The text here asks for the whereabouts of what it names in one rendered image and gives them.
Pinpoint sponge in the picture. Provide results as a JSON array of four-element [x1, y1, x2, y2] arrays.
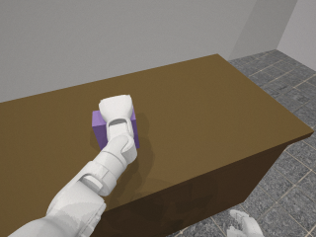
[[92, 106, 140, 151]]

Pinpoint left robot upper arm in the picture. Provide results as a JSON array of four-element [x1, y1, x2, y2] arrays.
[[8, 181, 107, 237]]

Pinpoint robot left hand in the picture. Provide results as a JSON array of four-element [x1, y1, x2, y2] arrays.
[[99, 95, 133, 122]]

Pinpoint robot right hand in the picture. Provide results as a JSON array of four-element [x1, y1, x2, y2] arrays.
[[226, 209, 263, 237]]

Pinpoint left robot forearm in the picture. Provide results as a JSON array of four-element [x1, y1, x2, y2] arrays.
[[46, 116, 137, 215]]

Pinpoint table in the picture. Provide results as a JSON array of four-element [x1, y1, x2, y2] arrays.
[[0, 53, 314, 237]]

